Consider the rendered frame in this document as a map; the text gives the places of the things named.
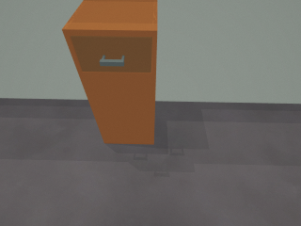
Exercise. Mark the cabinet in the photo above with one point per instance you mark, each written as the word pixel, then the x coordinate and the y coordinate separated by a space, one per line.
pixel 123 104

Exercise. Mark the drawer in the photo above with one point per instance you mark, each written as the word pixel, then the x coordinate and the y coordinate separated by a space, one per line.
pixel 137 52

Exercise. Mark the handle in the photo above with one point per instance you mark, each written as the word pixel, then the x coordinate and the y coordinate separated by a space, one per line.
pixel 112 62

